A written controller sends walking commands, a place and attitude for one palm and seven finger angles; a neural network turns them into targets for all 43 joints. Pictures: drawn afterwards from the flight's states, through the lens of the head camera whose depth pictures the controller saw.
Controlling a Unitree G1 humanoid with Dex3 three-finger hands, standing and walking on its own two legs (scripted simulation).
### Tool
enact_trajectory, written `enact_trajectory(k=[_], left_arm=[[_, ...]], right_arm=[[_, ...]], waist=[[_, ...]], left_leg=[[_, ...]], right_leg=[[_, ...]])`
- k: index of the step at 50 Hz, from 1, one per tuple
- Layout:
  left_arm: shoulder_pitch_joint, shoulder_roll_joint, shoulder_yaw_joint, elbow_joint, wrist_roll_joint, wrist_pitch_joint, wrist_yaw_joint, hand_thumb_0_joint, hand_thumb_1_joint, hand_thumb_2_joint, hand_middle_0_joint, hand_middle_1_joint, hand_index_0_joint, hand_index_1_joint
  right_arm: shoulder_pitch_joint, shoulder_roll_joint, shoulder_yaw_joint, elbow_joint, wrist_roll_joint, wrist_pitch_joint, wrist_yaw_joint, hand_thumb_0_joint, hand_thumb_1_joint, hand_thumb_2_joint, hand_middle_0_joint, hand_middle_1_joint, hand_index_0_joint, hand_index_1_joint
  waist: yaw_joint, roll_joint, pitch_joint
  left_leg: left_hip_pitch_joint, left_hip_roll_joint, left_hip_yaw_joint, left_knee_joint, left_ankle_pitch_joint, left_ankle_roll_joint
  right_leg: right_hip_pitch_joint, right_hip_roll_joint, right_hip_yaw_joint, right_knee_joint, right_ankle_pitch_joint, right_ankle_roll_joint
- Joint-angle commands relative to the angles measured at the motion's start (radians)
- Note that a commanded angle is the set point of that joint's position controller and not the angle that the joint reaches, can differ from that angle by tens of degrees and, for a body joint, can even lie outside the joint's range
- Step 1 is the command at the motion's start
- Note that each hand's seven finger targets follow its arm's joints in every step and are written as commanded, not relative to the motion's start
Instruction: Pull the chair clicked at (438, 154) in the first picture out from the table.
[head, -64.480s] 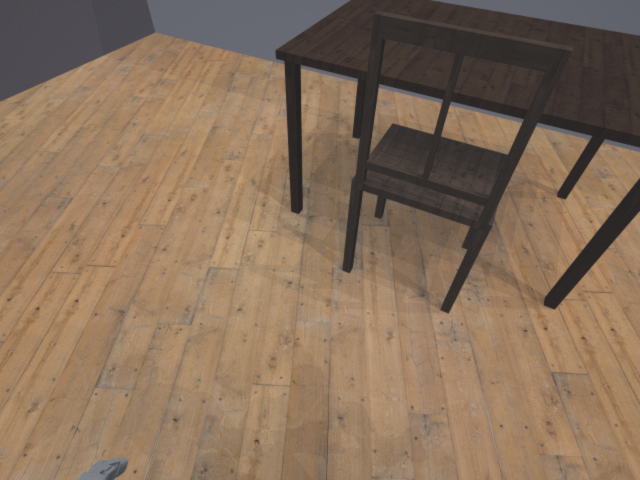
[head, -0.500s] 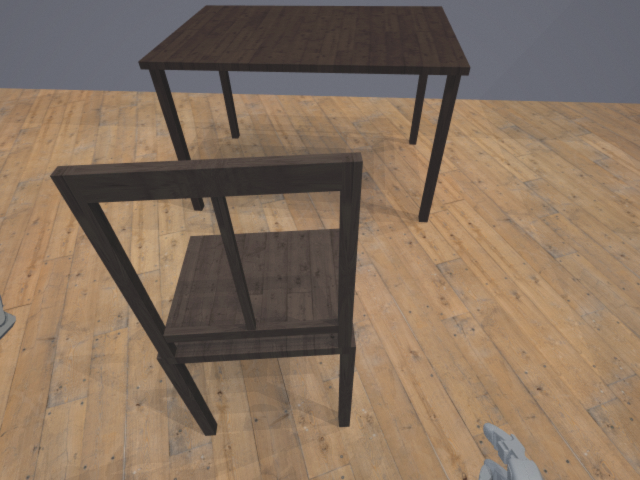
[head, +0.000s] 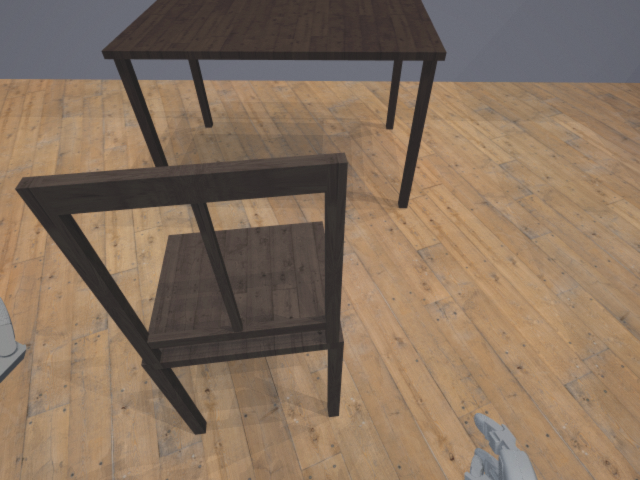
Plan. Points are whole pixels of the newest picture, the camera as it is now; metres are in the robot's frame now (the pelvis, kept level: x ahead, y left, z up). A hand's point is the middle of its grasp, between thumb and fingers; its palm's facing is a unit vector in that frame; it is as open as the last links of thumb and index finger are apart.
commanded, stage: let the arm hang, fingers relaxed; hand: left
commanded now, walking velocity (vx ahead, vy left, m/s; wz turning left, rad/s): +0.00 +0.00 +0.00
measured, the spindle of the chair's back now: (221, 275) +0.45 +0.18 -0.05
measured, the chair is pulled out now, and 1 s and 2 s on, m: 0.80 0.80 0.80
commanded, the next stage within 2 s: look to check the result in 1.16 s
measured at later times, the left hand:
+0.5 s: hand out of the picture +0.00 +0.16 -0.17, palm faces +0.05 -0.97 -0.22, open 7.0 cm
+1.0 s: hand out of the picture -0.05 +0.12 -0.17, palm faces +0.05 -0.99 -0.16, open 7.4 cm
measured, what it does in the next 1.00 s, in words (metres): stands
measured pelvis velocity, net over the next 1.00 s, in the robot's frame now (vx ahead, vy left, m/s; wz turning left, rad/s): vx -0.03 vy -0.03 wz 0.01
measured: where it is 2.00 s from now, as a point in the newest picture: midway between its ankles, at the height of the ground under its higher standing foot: outside the picture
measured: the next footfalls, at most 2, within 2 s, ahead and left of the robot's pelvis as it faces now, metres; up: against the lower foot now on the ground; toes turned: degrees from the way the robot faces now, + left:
none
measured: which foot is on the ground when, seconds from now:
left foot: down 0.00-1.00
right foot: down 0.00-1.00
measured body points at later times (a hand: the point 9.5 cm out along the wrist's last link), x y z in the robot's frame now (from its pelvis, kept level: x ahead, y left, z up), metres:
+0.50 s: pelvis -0.03 -0.03 +0.00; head -0.02 -0.03 +0.45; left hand -0.01 +0.21 -0.15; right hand -0.01 -0.27 -0.16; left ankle +0.00 +0.09 -0.74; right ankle +0.00 -0.13 -0.74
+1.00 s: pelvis -0.03 -0.03 +0.00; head -0.03 -0.04 +0.45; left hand -0.05 +0.18 -0.16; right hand -0.08 -0.22 -0.17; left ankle +0.00 +0.09 -0.74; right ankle +0.00 -0.13 -0.74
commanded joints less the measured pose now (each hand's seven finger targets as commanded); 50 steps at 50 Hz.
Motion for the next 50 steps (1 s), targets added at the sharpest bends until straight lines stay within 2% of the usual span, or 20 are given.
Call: enact_trajectory(k=[1, 2, 3, 4, 5, 7, 9, 10, 11, 15, 16, 17, 19, 20, 23, 25, 29, 43, 48, 50], left_arm=[[-0.024, 0.123, 0.047, -0.208, 0.005, -0.043, 0.011, 0.0, 0.9, 0.9, -0.2, -0.3, -0.2, -0.3], [-0.047, 0.132, 0.052, -0.255, 0.01, -0.05, 0.016, 0.0, 0.9, 0.9, -0.2, -0.3, -0.2, -0.3], [-0.084, -0.106, -0.332, 0.501, 0.121, 0.094, -0.1, 0.0, 0.9, 0.9, -0.2, -0.3, -0.2, -0.3], [-0.072, -0.179, -0.327, 0.545, 0.118, 0.179, -0.122, 0.0, 0.9, 0.9, -0.2, -0.3, -0.2, -0.3], [-0.067, -0.181, -0.339, 0.54, 0.115, 0.204, -0.125, 0.0, 0.9, 0.9, -0.2, -0.3, -0.2, -0.3], [-0.131, -0.166, -0.36, 0.627, 0.115, 0.202, -0.125, 0.0, 0.9, 0.9, -0.2, -0.3, -0.2, -0.3], [-0.178, -0.13, -0.371, 0.734, 0.115, 0.196, -0.12, 0.0, 0.9, 0.9, -0.2, -0.3, -0.2, -0.3], [-0.201, -0.12, -0.373, 0.791, 0.114, 0.196, -0.118, 0.0, 0.9, 0.9, -0.2, -0.3, -0.2, -0.3], [-0.224, -0.113, -0.381, 0.85, 0.11, 0.2, -0.117, 0.0, 0.9, 0.9, -0.2, -0.3, -0.2, -0.3], [-0.219, -0.113, -0.418, 1.071, 0.09, 0.198, -0.112, 0.0, 0.9, 0.9, -0.2, -0.3, -0.2, -0.3], [-0.212, -0.109, -0.425, 1.115, 0.089, 0.2, -0.112, 0.0, 0.9, 0.9, -0.2, -0.3, -0.2, -0.3], [-0.192, -0.144, -0.41, 1.139, 0.094, 0.201, -0.108, 0.0, 0.9, 0.9, -0.2, -0.3, -0.2, -0.3], [-0.192, -0.142, -0.416, 1.189, 0.09, 0.201, -0.106, 0.0, 0.9, 0.9, -0.2, -0.3, -0.2, -0.3], [-0.199, -0.143, -0.422, 1.21, 0.088, 0.2, -0.107, 0.0, 0.9, 0.9, -0.2, -0.3, -0.2, -0.3], [-0.228, -0.146, -0.43, 1.262, 0.088, 0.202, -0.111, 0.0, 0.9, 0.9, -0.2, -0.3, -0.2, -0.3], [-0.23, -0.147, -0.432, 1.294, 0.088, 0.204, -0.112, 0.0, 0.9, 0.9, -0.2, -0.3, -0.2, -0.3], [-0.215, -0.154, -0.435, 1.344, 0.087, 0.208, -0.108, 0.0, 0.9, 0.9, -0.2, -0.3, -0.2, -0.3], [-0.15, -0.209, -0.445, 1.436, 0.085, 0.206, -0.1, 0.0, 0.9, 0.9, -0.2, -0.3, -0.2, -0.3], [-0.139, -0.237, -0.446, 1.452, 0.085, 0.198, -0.097, 0.0, 0.9, 0.9, -0.2, -0.3, -0.2, -0.3], [-0.137, -0.243, -0.448, 1.456, 0.085, 0.195, -0.095, 0.0, 0.9, 0.9, -0.2, -0.3, -0.2, -0.3]], right_arm=[[-0.091, -0.143, -0.056, -0.153, 0.002, -0.041, -0.021, 0.0, -0.9, -0.9, 0.2, 0.3, 0.2, 0.3], [-0.095, -0.144, -0.055, -0.155, -0.005, -0.044, -0.023, 0.0, -0.9, -0.9, 0.2, 0.3, 0.2, 0.3], [-0.086, -0.197, -0.058, 0.057, -0.013, -0.07, 0.072, 0.0, -0.9, -0.9, 0.2, 0.3, 0.2, 0.3], [0.014, -0.119, -0.055, 0.084, -0.03, 0.007, 0.072, 0.0, -0.9, -0.9, 0.2, 0.3, 0.2, 0.3], [0.018, -0.123, -0.049, 0.066, -0.034, 0.034, 0.068, 0.0, -0.9, -0.9, 0.2, 0.3, 0.2, 0.3], [-0.007, -0.111, -0.035, 0.06, -0.046, 0.054, 0.062, 0.0, -0.9, -0.9, 0.2, 0.3, 0.2, 0.3], [0.0, -0.117, -0.031, 0.065, -0.05, 0.076, 0.058, 0.0, -0.9, -0.9, 0.2, 0.3, 0.2, 0.3], [0.005, -0.121, -0.03, 0.082, -0.05, 0.085, 0.055, 0.0, -0.9, -0.9, 0.2, 0.3, 0.2, 0.3], [0.007, -0.121, -0.029, 0.103, -0.048, 0.093, 0.054, 0.0, -0.9, -0.9, 0.2, 0.3, 0.2, 0.3], [0.009, -0.122, -0.012, 0.2, -0.043, 0.098, 0.045, 0.0, -0.9, -0.9, 0.2, 0.3, 0.2, 0.3], [0.016, -0.116, -0.008, 0.219, -0.04, 0.101, 0.044, 0.0, -0.9, -0.9, 0.2, 0.3, 0.2, 0.3], [0.023, -0.103, -0.013, 0.231, -0.047, 0.104, 0.039, 0.0, -0.9, -0.9, 0.2, 0.3, 0.2, 0.3], [0.047, -0.087, -0.011, 0.256, -0.047, 0.11, 0.038, 0.0, -0.9, -0.9, 0.2, 0.3, 0.2, 0.3], [0.065, -0.082, -0.01, 0.268, -0.045, 0.111, 0.038, 0.0, -0.9, -0.9, 0.2, 0.3, 0.2, 0.3], [0.109, -0.088, -0.015, 0.3, -0.044, 0.119, 0.038, 0.0, -0.9, -0.9, 0.2, 0.3, 0.2, 0.3], [0.14, -0.085, -0.017, 0.323, -0.045, 0.12, 0.039, 0.0, -0.9, -0.9, 0.2, 0.3, 0.2, 0.3], [0.185, -0.078, -0.015, 0.361, -0.047, 0.122, 0.037, 0.0, -0.9, -0.9, 0.2, 0.3, 0.2, 0.3], [0.254, -0.02, -0.003, 0.443, -0.043, 0.106, 0.026, 0.0, -0.9, -0.9, 0.2, 0.3, 0.2, 0.3], [0.253, -0.001, -0.001, 0.454, -0.04, 0.097, 0.022, 0.0, -0.9, -0.9, 0.2, 0.3, 0.2, 0.3], [0.254, 0.007, -0.002, 0.457, -0.039, 0.095, 0.021, 0.0, -0.9, -0.9, 0.2, 0.3, 0.2, 0.3]], waist=[[0.022, -0.096, -0.059], [0.023, -0.074, -0.074], [-0.008, -0.052, 0.027], [0.007, -0.049, -0.076], [0.013, -0.01, -0.062], [0.028, -0.079, -0.073], [0.027, -0.225, -0.097], [0.024, -0.264, -0.1], [0.023, -0.249, -0.07], [0.036, 0.057, -0.007], [0.041, 0.084, 0.029], [0.044, 0.134, 0.028], [0.045, 0.17, 0.024], [0.043, 0.147, 0.02], [0.036, -0.014, 0.058], [0.033, -0.074, 0.078], [0.032, -0.093, 0.103], [0.046, -0.027, 0.129], [0.046, -0.01, 0.101], [0.044, -0.033, 0.091]], left_leg=[[-0.045, 0.117, -0.12, -0.104, 0.153, 0.002], [-0.038, 0.106, -0.119, -0.1, 0.14, 0.003], [-0.104, 0.097, -0.119, 0.071, 0.36, 0.004], [-0.049, 0.091, -0.091, 0.047, 0.374, 0.002], [-0.052, 0.098, -0.098, 0.033, 0.292, 0.009], [-0.112, 0.096, -0.137, 0.038, 0.205, 0.026], [-0.076, 0.054, -0.116, 0.08, 0.188, 0.014], [-0.053, 0.042, -0.106, 0.083, 0.19, 0.008], [-0.039, 0.038, -0.1, 0.077, 0.181, 0.006], [-0.025, 0.077, -0.121, -0.013, 0.244, 0.003], [-0.046, 0.08, -0.125, -0.031, 0.202, 0.005], [-0.058, 0.082, -0.123, -0.034, 0.157, 0.004], [-0.072, 0.078, -0.118, -0.048, 0.08, 0.002], [-0.083, 0.078, -0.12, -0.056, 0.047, 0.002], [-0.092, 0.084, -0.125, -0.076, -0.047, 0.004], [-0.089, 0.079, -0.117, -0.075, -0.073, 0.006], [-0.089, 0.079, -0.112, -0.077, -0.103, 0.014], [-0.138, 0.093, -0.126, -0.133, -0.118, 0.025], [-0.117, 0.097, -0.126, -0.132, -0.054, 0.024], [-0.103, 0.093, -0.118, -0.121, -0.022, 0.023]], right_leg=[[0.072, -0.077, 0.094, -0.053, 0.204, -0.024], [0.078, -0.08, 0.106, -0.052, 0.199, -0.027], [-0.107, -0.11, 0.034, 0.14, 0.331, -0.05], [-0.088, -0.097, 0.063, 0.115, 0.27, -0.056], [-0.098, -0.09, 0.049, 0.105, 0.173, -0.047], [-0.069, -0.097, 0.074, 0.081, 0.117, -0.054], [-0.04, -0.145, 0.125, 0.041, 0.176, -0.091], [-0.036, -0.162, 0.129, 0.025, 0.198, -0.105], [-0.055, -0.159, 0.123, 0.008, 0.188, -0.113], [-0.05, -0.107, 0.108, 0.008, 0.132, -0.081], [-0.047, -0.092, 0.1, -0.014, 0.094, -0.075], [-0.038, -0.092, 0.102, -0.029, 0.076, -0.078], [-0.018, -0.091, 0.101, -0.045, 0.042, -0.082], [-0.007, -0.092, 0.103, -0.056, 0.017, -0.083], [-0.047, -0.092, 0.105, -0.098, -0.1, -0.081], [-0.077, -0.096, 0.109, -0.122, -0.17, -0.081], [-0.128, -0.094, 0.119, -0.135, -0.248, -0.084], [-0.115, -0.072, 0.103, -0.079, -0.158, -0.081], [-0.086, -0.073, 0.096, -0.06, -0.068, -0.081], [-0.081, -0.078, 0.099, -0.062, -0.05, -0.081]])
